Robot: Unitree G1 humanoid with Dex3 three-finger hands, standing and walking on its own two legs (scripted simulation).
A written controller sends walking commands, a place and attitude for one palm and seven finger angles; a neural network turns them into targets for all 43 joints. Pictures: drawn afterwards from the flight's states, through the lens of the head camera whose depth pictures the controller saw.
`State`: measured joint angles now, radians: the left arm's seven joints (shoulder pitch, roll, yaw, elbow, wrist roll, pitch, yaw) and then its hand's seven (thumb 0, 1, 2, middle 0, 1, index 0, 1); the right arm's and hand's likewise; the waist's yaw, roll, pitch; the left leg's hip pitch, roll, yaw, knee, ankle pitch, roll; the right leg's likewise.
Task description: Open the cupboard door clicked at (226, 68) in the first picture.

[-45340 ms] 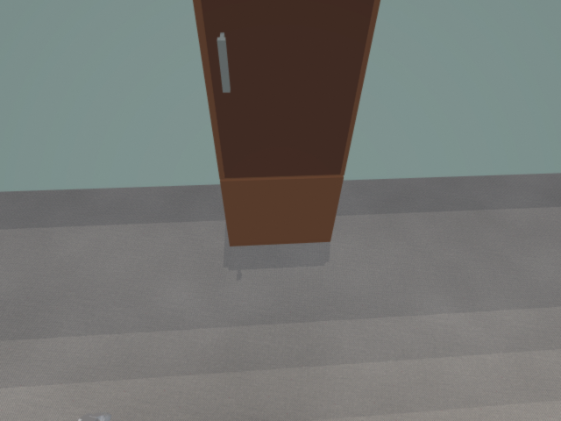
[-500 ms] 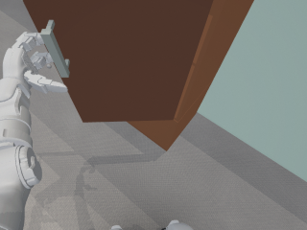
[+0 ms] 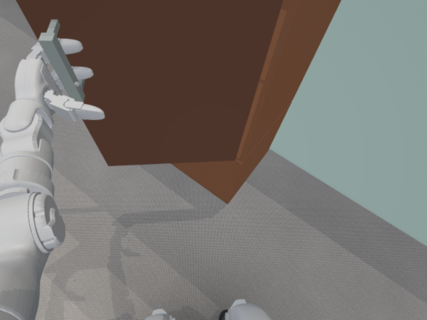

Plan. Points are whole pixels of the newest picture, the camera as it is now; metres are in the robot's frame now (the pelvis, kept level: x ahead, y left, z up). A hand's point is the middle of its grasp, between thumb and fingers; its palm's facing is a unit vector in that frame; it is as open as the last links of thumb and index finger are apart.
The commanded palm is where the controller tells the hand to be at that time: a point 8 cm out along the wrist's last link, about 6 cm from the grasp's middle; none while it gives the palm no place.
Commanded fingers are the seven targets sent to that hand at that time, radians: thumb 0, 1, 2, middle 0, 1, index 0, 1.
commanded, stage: slide the fingers in behind the handle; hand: left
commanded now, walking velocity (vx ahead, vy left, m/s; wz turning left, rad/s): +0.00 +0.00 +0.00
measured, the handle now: (67, 64) +0.56 +0.22 +0.12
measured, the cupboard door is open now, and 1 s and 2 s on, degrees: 42 42 71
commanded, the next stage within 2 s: close the thumb around the handle in 0.30 s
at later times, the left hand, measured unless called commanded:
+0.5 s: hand (75, 84) +0.51 +0.20 +0.12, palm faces +0.00 -1.00 +0.01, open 13.7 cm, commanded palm +0.49 +0.25 +0.12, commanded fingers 0.00 -0.16 0.44 -0.32 -1.24 -0.32 -1.24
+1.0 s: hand (74, 85) +0.51 +0.20 +0.12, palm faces +0.01 -1.00 +0.00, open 5.9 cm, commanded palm +0.48 +0.25 +0.12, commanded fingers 0.00 0.90 0.90 -0.40 -1.35 -0.40 -1.35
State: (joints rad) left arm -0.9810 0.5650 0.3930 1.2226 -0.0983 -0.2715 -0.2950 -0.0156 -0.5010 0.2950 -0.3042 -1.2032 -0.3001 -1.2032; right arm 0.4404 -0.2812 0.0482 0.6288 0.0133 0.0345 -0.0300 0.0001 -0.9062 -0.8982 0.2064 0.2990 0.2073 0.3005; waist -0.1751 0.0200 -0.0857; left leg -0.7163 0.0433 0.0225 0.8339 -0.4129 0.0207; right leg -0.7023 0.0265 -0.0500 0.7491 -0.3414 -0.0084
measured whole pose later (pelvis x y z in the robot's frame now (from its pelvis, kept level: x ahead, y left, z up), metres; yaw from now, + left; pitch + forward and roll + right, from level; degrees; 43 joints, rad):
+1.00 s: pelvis +0.00 +0.00 +0.00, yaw +0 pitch +16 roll -2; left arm -0.94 0.53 0.38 1.19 -0.11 -0.28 -0.27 0.00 0.67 0.80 -0.37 -1.32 -0.38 -1.33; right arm 0.43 -0.28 0.04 0.63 0.01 0.03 -0.03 0.00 -0.91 -0.90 0.21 0.30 0.21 0.30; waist -0.16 0.03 -0.10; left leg -0.70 0.04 0.02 0.83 -0.42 0.02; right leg -0.69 0.02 -0.05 0.75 -0.35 0.00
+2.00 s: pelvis +0.01 -0.02 +0.02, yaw +1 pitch +4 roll +0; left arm -0.02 0.01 0.03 0.04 -0.09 0.02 0.30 0.01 0.69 0.78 -0.35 -1.28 -0.35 -1.30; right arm 0.16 -0.19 0.04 0.54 0.00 0.04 -0.02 0.00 -0.91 -0.90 0.20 0.30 0.21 0.30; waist 0.00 0.04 -0.10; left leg -0.33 0.03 0.03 0.63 -0.36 0.00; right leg -0.35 0.02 -0.04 0.62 -0.34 -0.03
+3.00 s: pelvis -0.01 -0.02 +0.03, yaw +3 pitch -2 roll +0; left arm 0.02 -0.09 -0.21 0.01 0.03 0.05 0.50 -0.01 -0.43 0.33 -0.29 -1.06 -0.34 -1.06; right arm 0.15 -0.17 0.04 0.60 -0.04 0.08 -0.03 0.01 -0.91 -0.90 0.20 0.30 0.21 0.30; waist 0.02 0.03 -0.03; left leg -0.26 0.01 0.00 0.61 -0.33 0.00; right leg -0.27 0.00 -0.07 0.60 -0.31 -0.02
